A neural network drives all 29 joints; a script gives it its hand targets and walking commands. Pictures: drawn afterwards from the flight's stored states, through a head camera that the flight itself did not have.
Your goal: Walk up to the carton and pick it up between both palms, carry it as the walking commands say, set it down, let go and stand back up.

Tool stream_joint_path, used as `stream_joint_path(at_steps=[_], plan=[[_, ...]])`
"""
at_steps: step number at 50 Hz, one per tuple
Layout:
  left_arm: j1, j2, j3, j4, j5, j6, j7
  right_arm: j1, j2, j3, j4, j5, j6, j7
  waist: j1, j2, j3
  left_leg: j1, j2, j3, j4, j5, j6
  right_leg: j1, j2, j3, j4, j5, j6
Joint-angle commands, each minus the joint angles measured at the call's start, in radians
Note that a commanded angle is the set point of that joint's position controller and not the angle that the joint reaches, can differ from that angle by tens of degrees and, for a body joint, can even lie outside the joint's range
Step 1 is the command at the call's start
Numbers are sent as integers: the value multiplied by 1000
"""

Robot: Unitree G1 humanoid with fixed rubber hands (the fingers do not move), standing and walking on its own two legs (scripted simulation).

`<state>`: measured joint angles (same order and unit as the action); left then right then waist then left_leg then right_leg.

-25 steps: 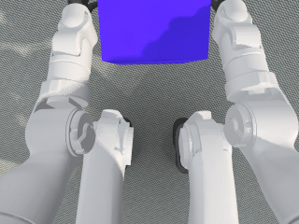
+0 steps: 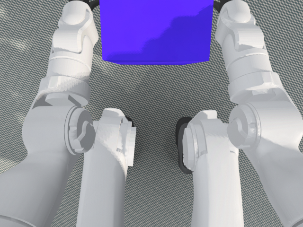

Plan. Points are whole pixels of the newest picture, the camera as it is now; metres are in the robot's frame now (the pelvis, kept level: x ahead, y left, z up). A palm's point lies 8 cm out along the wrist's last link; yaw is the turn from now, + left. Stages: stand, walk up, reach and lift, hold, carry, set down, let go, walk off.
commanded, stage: set down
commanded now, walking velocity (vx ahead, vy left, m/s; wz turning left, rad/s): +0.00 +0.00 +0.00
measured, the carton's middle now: (153, 18) +0.53 +0.01 -0.24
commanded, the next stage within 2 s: none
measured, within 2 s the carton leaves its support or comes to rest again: neither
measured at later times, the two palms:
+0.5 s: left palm (80, 6) +0.53 +0.16 -0.17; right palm (227, 4) +0.54 -0.14 -0.17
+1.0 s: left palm (79, 6) +0.53 +0.16 -0.17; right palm (227, 4) +0.54 -0.14 -0.17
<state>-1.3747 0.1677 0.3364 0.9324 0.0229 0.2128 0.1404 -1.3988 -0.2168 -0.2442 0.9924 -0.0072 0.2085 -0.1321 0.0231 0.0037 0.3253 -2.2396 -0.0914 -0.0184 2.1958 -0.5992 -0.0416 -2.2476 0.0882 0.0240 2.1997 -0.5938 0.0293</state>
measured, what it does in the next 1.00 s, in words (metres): stands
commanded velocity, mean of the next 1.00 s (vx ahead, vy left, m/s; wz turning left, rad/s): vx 0.00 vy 0.00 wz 0.00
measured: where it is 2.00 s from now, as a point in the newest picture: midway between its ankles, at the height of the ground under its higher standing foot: (154, 153)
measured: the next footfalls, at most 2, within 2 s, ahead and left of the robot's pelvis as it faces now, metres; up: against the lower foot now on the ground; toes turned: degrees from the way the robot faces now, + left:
none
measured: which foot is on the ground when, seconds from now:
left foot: down 0.00-1.00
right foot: down 0.00-1.00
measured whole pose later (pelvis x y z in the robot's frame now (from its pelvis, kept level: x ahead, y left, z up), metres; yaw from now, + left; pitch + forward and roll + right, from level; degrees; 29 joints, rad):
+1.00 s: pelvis +0.00 +0.00 -0.01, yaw +0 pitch +35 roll +0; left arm -1.39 0.19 0.39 0.99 0.06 0.16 0.08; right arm -1.42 -0.21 -0.32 1.04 -0.09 0.16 -0.03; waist 0.01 0.01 0.36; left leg -2.23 -0.10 -0.01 2.22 -0.60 -0.04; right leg -2.23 0.09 0.03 2.23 -0.60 0.03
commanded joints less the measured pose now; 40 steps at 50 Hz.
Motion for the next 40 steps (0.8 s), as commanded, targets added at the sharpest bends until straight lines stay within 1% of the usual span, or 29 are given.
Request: stream_joint_path(at_steps=[1,7,13,24,40], plan=[[-605,-980,-385,-89,-99,-29,-288,-611,956,332,-135,86,-46,277,-3,-15,-1143,520,-59,55,-150,389,31,521,69,-50,-145,366,-32],[-590,-958,-356,-57,-77,-32,-294,-589,930,299,-97,60,-46,286,-7,-13,-1058,472,-56,52,-155,332,33,472,65,-48,-147,309,-38],[-572,-936,-336,-32,-64,-33,-302,-559,907,270,-66,36,-44,292,-12,-11,-995,432,-53,52,-156,303,34,447,61,-45,-149,286,-42],[-527,-901,-313,-4,-47,-35,-311,-490,870,229,-27,-2,-41,303,-18,-1,-910,392,-49,48,-156,286,34,408,57,-40,-145,276,-48],[-518,-842,-279,22,-30,-44,-308,-475,813,191,-16,-30,-49,307,-25,-1,-869,382,-46,44,-147,265,29,394,50,-43,-139,254,-42]])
